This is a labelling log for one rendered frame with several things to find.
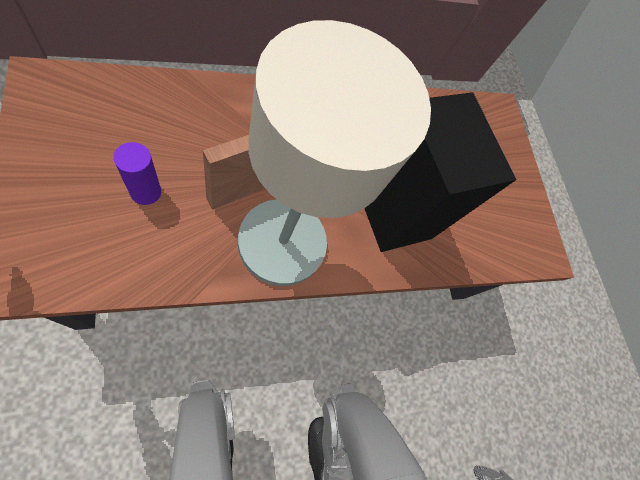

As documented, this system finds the coffee table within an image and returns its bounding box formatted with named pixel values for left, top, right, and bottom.
left=0, top=56, right=574, bottom=330

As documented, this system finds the desk lamp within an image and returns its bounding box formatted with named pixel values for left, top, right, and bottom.
left=238, top=20, right=431, bottom=286

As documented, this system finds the sofa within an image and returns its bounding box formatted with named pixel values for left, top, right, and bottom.
left=0, top=0, right=546, bottom=82

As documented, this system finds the right robot foot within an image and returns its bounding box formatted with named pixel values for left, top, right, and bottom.
left=308, top=417, right=324, bottom=480

